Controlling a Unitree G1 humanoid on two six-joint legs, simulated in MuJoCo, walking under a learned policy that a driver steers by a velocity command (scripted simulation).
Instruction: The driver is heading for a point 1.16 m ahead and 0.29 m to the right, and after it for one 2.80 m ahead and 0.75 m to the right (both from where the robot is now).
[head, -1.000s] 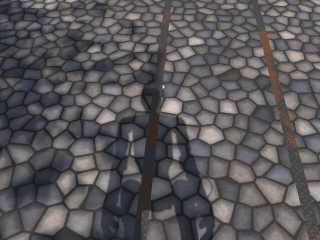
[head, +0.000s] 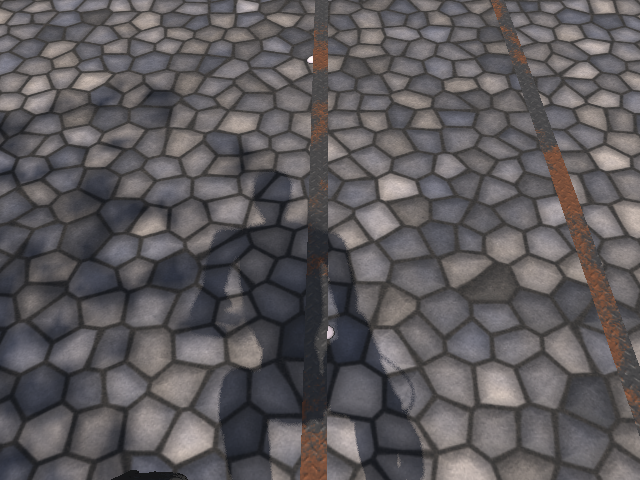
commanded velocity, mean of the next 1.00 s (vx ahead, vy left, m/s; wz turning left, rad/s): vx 0.20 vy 0.00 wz -0.48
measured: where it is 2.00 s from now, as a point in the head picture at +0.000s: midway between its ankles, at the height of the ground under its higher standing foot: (351, 424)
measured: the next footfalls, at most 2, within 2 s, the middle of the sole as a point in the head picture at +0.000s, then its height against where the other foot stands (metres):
right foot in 0.12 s outside the picture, level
left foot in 0.58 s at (290, 465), level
